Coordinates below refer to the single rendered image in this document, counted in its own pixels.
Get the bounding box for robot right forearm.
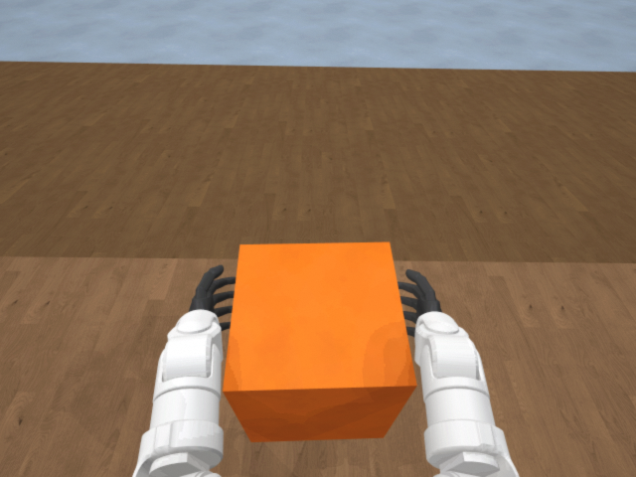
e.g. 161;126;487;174
414;311;520;477

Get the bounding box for robot left hand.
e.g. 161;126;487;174
189;265;236;331

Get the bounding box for carton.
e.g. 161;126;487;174
223;242;417;442

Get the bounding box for robot left forearm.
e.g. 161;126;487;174
132;310;224;477

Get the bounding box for robot right hand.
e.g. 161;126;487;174
397;269;442;337

